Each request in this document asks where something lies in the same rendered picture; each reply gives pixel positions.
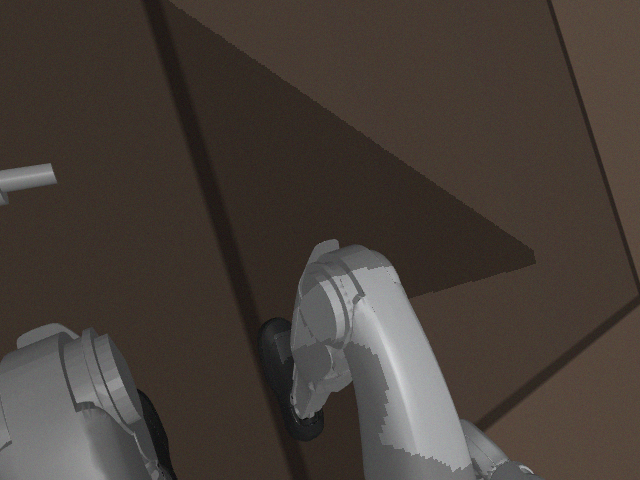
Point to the bottle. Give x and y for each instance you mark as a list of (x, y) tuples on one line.
[(25, 178)]

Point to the right robot arm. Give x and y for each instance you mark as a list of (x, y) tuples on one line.
[(514, 470)]

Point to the left robot foot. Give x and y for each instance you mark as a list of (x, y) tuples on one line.
[(158, 436)]

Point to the right robot hand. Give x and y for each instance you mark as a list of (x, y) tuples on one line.
[(486, 455)]

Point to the right robot foot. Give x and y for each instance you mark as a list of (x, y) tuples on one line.
[(276, 358)]

